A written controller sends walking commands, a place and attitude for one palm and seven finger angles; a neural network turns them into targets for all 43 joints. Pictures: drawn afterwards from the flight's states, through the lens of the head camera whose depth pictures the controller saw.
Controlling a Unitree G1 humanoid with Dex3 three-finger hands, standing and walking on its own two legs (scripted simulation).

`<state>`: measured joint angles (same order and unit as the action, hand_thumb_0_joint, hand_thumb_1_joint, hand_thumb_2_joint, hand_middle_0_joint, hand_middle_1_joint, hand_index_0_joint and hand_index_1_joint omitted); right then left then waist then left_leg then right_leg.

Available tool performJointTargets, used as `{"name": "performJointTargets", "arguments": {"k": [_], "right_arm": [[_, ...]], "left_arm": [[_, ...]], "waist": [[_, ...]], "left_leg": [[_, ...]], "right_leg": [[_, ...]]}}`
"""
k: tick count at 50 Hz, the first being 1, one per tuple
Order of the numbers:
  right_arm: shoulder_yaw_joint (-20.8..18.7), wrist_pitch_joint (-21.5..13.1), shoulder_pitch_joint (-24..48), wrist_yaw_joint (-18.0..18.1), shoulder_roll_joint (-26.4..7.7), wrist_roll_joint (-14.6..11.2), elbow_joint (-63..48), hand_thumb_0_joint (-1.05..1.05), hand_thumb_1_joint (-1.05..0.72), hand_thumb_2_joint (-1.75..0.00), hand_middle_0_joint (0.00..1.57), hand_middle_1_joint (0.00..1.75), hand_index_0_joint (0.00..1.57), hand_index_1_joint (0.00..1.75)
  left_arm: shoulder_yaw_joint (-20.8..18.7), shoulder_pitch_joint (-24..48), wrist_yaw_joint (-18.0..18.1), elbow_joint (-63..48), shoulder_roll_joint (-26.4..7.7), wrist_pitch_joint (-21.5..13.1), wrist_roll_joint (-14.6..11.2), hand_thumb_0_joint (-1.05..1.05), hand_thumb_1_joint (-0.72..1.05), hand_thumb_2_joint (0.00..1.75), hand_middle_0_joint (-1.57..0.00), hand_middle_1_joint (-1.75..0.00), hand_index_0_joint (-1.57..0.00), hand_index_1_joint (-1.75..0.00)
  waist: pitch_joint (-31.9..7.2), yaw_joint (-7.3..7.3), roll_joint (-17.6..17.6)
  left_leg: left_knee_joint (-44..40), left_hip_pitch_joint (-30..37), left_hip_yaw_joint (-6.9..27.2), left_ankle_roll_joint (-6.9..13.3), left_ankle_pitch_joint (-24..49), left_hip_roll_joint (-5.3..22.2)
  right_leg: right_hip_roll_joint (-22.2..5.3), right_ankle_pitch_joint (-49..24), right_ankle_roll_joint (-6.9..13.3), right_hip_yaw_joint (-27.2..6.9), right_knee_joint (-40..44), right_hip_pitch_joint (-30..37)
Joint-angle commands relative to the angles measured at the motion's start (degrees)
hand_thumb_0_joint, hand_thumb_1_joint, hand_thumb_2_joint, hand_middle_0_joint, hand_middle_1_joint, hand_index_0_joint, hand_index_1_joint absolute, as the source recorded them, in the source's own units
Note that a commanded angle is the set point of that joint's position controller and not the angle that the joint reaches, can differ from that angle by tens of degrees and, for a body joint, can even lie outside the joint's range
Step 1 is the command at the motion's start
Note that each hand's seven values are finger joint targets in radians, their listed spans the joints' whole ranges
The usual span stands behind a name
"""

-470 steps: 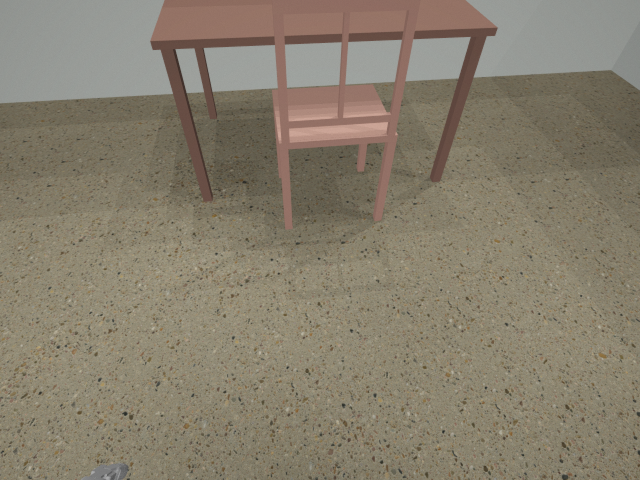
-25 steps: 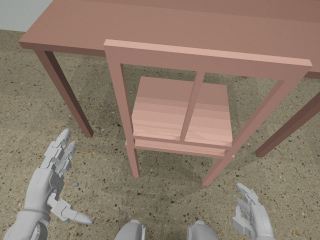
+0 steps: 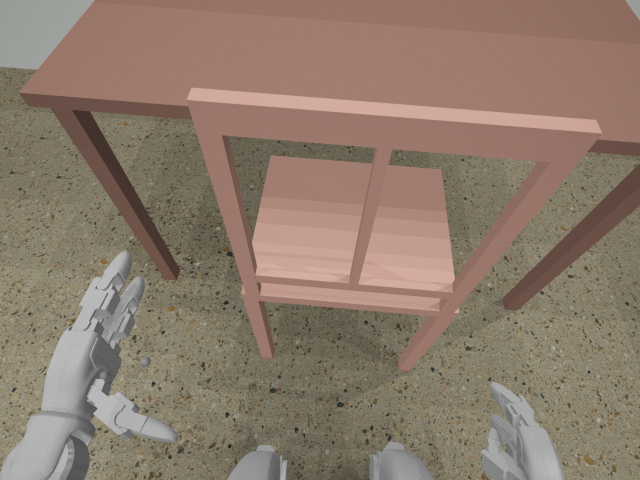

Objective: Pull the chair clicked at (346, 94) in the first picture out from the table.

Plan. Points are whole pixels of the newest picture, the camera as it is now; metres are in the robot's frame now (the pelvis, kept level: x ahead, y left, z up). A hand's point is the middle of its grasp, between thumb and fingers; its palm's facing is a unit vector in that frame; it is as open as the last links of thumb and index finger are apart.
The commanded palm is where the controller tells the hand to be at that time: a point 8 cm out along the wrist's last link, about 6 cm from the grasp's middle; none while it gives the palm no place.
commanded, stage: raise the hand toward the chair's back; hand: left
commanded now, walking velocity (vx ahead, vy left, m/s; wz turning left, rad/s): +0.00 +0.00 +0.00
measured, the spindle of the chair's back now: (365, 227) +0.46 -0.04 +0.00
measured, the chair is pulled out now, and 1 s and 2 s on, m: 0.00 0.00 0.00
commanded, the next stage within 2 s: aim the fingers beside a spindle in 0.16 s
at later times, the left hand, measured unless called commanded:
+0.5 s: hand (158, 358) +0.25 +0.20 +0.03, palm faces -0.03 -1.00 -0.04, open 16.9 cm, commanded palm +0.23 +0.25 +0.03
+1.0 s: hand (193, 342) +0.27 +0.17 +0.01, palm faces -0.06 -1.00 -0.03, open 16.9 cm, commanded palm +0.26 +0.22 +0.01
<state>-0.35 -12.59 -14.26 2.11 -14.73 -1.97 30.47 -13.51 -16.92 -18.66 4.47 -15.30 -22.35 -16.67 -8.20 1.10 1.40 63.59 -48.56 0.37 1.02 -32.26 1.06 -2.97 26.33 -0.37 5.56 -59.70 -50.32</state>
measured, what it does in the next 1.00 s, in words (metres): stands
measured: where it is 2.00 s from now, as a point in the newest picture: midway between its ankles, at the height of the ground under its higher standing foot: outside the picture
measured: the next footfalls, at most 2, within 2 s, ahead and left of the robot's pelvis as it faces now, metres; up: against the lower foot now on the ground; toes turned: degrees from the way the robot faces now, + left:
none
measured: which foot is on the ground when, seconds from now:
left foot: down 0.00-1.00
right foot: down 0.00-1.00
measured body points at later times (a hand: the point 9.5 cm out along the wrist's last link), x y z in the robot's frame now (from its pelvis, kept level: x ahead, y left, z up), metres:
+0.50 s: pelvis -0.01 -0.01 -0.01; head +0.08 +0.00 +0.43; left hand +0.24 +0.25 +0.03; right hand +0.17 -0.25 -0.09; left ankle -0.02 +0.10 -0.66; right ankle +0.02 -0.13 -0.66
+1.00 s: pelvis -0.01 +0.00 -0.02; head +0.09 +0.00 +0.42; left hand +0.27 +0.22 +0.01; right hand +0.16 -0.24 -0.11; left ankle -0.02 +0.10 -0.66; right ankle +0.02 -0.13 -0.66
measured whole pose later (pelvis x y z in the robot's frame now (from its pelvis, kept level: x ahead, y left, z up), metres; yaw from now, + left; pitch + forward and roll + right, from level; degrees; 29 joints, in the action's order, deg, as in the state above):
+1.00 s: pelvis -0.01 +0.00 -0.02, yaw +0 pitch +20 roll -2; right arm 0.4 -10.4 -12.8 1.6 -14.3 -1.3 30.5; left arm -8.2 -6.9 -14.3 10.6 -12.4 -23.8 -13.5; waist -8.8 1.2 1.6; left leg 68.9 -55.6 0.0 1.0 -33.5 0.7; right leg -3.4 27.8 -0.2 4.9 -65.6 -57.8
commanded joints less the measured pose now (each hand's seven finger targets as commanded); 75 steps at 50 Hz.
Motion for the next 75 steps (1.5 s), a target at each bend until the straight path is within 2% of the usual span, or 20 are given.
{"name": "performJointTargets", "arguments": {"k": [1,5,9,19,22,25,27,30,32,40,42,43,50,52,55,57,61,67,69,75], "right_arm": [[-3.12,-2.76,0.87,0.71,-7.77,-0.07,-8.12,0.0,-0.9,-0.9,0.2,0.3,0.2,0.3],[-2.98,-2.81,1.21,0.97,-7.71,-0.13,-8.24,0.0,-0.9,-0.9,0.2,0.3,0.2,0.3],[-2.89,-3.05,1.25,1.02,-7.49,-0.1,-8.19,0.0,-0.9,-0.9,0.2,0.3,0.2,0.3],[-2.73,-3.05,1.17,1.5,-7.85,-0.05,-7.46,0.0,-0.9,-0.9,0.2,0.3,0.2,0.3],[-2.64,-3.35,1.3,1.24,-7.67,0.0,-7.66,0.0,-0.9,-0.9,0.2,0.3,0.2,0.3],[-2.83,-3.18,0.89,1.09,-7.92,0.1,-7.19,0.0,-0.9,-0.9,0.2,0.3,0.2,0.3],[-2.79,-3.17,0.9,0.93,-7.82,0.15,-7.42,0.0,-0.9,-0.9,0.2,0.3,0.2,0.3],[-3.0,-2.94,0.99,0.75,-8.0,0.28,-7.63,0.0,-0.9,-0.9,0.2,0.3,0.2,0.3],[-2.97,-2.72,0.95,0.41,-7.66,0.37,-8.12,0.0,-0.9,-0.9,0.2,0.3,0.2,0.3],[-2.97,-1.45,0.83,0.34,-7.97,0.64,-7.84,0.0,-0.9,-0.9,0.2,0.3,0.2,0.3],[-2.86,-1.23,1.07,0.23,-7.74,0.65,-8.11,0.0,-0.9,-0.9,0.2,0.3,0.2,0.3],[-2.88,-1.07,0.76,0.29,-7.78,0.68,-7.84,0.0,-0.9,-0.9,0.2,0.3,0.2,0.3],[-2.86,-0.13,0.99,0.17,-7.87,0.68,-7.65,0.0,-0.9,-0.9,0.2,0.3,0.2,0.3],[-2.75,0.16,1.13,0.0,-7.63,0.79,-7.71,0.0,-0.9,-0.9,0.2,0.3,0.2,0.3],[-2.83,0.79,1.04,0.14,-7.87,0.86,-7.1,0.0,-0.9,-0.9,0.2,0.3,0.2,0.3],[-2.85,1.19,1.28,0.04,-7.72,0.88,-7.17,0.0,-0.9,-0.9,0.2,0.3,0.2,0.3],[-2.86,1.92,0.96,-0.18,-7.49,1.02,-7.06,0.0,-0.9,-0.9,0.2,0.3,0.2,0.3],[-3.03,2.33,0.94,-0.8,-7.29,1.03,-7.03,0.0,-0.9,-0.9,0.2,0.3,0.2,0.3],[-3.25,2.63,0.71,-0.71,-7.65,1.01,-6.65,0.0,-0.9,-0.9,0.2,0.3,0.2,0.3],[-3.19,3.27,1.07,-0.83,-7.61,1.39,-6.29,0.0,-0.9,-0.9,0.2,0.3,0.2,0.3]], "left_arm": [[-4.85,3.12,-0.41,-10.5,-8.43,-3.95,-1.3,0.0,-0.5,0.3,-0.06,-0.08,-0.06,-0.08],[-4.7,4.01,-0.95,-10.22,-8.63,-3.76,-1.53,0.0,-0.5,0.3,-0.06,-0.08,-0.06,-0.08],[-4.72,4.22,-1.2,-11.3,-8.51,-4.12,-1.75,0.0,-0.5,0.3,-0.06,-0.08,-0.06,-0.08],[-5.23,8.71,-2.01,-6.78,-9.0,-4.26,-1.85,0.0,-0.5,0.3,-0.06,-0.08,-0.06,-0.08],[-3.66,9.23,-2.39,-8.66,-8.15,-4.88,-1.68,0.0,-0.5,0.3,-0.06,-0.08,-0.06,-0.08],[-4.32,9.21,-1.58,-6.84,-8.85,-4.46,-1.33,0.0,-0.5,0.3,-0.06,-0.08,-0.06,-0.08],[-2.3,10.14,-1.23,-7.23,-6.86,-4.35,-1.09,0.0,-0.5,0.3,-0.06,-0.08,-0.06,-0.08],[-3.18,9.47,0.08,-7.1,-7.89,-4.27,-0.44,0.0,-0.5,0.3,-0.06,-0.08,-0.06,-0.08],[-0.65,9.4,0.82,-8.46,-5.56,-4.36,-0.09,0.0,-0.5,0.3,-0.06,-0.08,-0.06,-0.08],[-0.46,12.86,3.44,-6.91,-6.04,-5.3,1.56,0.0,-0.5,0.3,-0.06,-0.08,-0.06,-0.08],[1.59,14.22,3.57,-7.7,-4.35,-5.52,2.06,0.0,-0.5,0.3,-0.06,-0.08,-0.06,-0.08],[1.19,14.77,3.84,-6.66,-4.53,-5.42,1.97,0.0,-0.5,0.3,-0.06,-0.08,-0.06,-0.08],[2.68,17.81,4.69,-5.3,-3.91,-5.42,2.91,0.0,-0.5,0.3,-0.06,-0.08,-0.06,-0.08],[4.84,19.48,5.22,-5.2,-2.08,-5.3,3.47,0.0,-0.5,0.3,-0.06,-0.08,-0.06,-0.08],[3.24,22.12,6.28,-2.21,-3.47,-5.23,3.93,0.0,-0.5,0.3,-0.06,-0.08,-0.06,-0.08],[2.82,23.28,6.54,-2.01,-3.7,-5.59,4.28,0.0,-0.5,0.3,-0.06,-0.08,-0.06,-0.08],[1.25,23.12,6.74,-0.65,-4.63,-6.03,4.23,0.0,-0.5,0.3,-0.06,-0.08,-0.06,-0.08],[5.43,23.18,6.47,-1.37,-1.14,-6.35,4.19,0.0,-0.5,0.3,-0.06,-0.08,-0.06,-0.08],[4.7,24.07,7.06,-0.17,-1.75,-6.37,4.36,0.0,-0.5,0.3,-0.06,-0.08,-0.06,-0.08],[4.6,28.3,8.81,0.68,-2.31,-7.77,5.57,0.0,-0.5,0.3,-0.06,-0.08,-0.06,-0.08]], "waist": [[-13.7,-0.08,1.12],[-13.32,0.22,0.3],[-14.23,-0.1,1.91],[-13.32,0.57,-0.33],[-15.56,0.16,3.03],[-15.66,0.39,0.76],[-15.52,0.55,1.41],[-16.29,-0.12,1.42],[-17.16,0.21,2.03],[-16.51,0.79,-0.55],[-17.39,0.64,2.07],[-17.24,0.9,0.31],[-18.27,0.94,0.88],[-18.37,1.32,1.11],[-17.72,1.57,-1.49],[-19.21,0.97,0.04],[-21.45,0.41,-0.95],[-21.99,1.09,0.97],[-21.55,1.67,-1.47],[-21.85,1.72,-0.17]], "left_leg": [[-9.55,6.47,1.92,-0.97,22.0,-1.41],[-9.22,5.62,1.69,-0.55,19.92,-1.58],[-9.07,6.32,1.6,-0.67,20.61,-1.64],[-7.27,2.54,1.17,-0.25,17.19,-1.73],[-7.23,4.04,1.15,-0.33,19.46,-1.77],[-6.83,3.45,1.53,-0.3,20.18,-1.49],[-6.86,3.6,1.47,-0.43,19.99,-1.56],[-7.02,3.42,1.79,-0.62,20.53,-1.44],[-6.84,4.29,1.56,-0.68,21.38,-1.54],[-5.84,1.95,1.82,-0.68,19.12,-1.29],[-5.87,2.86,1.88,-0.93,19.67,-1.36],[-5.61,2.49,1.99,-0.88,19.5,-1.32],[-4.93,1.95,2.15,-0.87,19.46,-1.25],[-4.74,2.24,2.21,-0.85,19.13,-1.31],[-3.93,-0.29,1.93,-0.52,17.2,-1.36],[-3.83,-0.06,1.65,-0.57,17.29,-1.52],[-3.22,-0.9,1.23,-0.42,19.42,-1.61],[-2.57,0.32,1.26,-0.56,21.74,-1.36],[-1.82,-1.06,1.12,-0.39,20.69,-1.27],[-1.09,-2.17,1.14,-0.3,19.3,-1.4]], "right_leg": [[2.32,-13.78,1.59,-1.27,6.02,12.81],[2.33,-12.58,1.53,-1.89,6.74,13.04],[2.24,-13.31,1.54,-1.9,6.4,13.04],[1.95,-10.67,1.38,-3.18,6.3,12.19],[1.82,-12.86,1.61,-3.19,5.42,12.59],[2.13,-13.39,1.54,-2.67,4.69,11.87],[1.96,-13.04,1.44,-2.43,4.37,10.79],[1.99,-13.05,1.68,-2.1,3.52,10.78],[1.8,-13.81,1.52,-2.0,3.36,10.32],[1.89,-11.64,1.62,-1.88,2.2,8.13],[1.73,-11.55,1.77,-1.77,1.51,7.32],[1.83,-11.66,1.72,-1.74,1.53,7.28],[1.79,-11.45,1.84,-1.94,0.65,6.27],[1.68,-11.22,1.83,-1.87,0.5,5.59],[1.71,-10.54,1.73,-2.3,0.39,5.69],[1.62,-10.9,1.85,-2.63,0.04,6.18],[1.55,-13.97,1.83,-3.15,-0.5,8.75],[1.45,-16.0,1.82,-2.95,-1.2,7.43],[1.5,-15.81,1.57,-3.06,-1.42,6.91],[1.44,-14.12,1.82,-3.23,-2.3,5.35]]}}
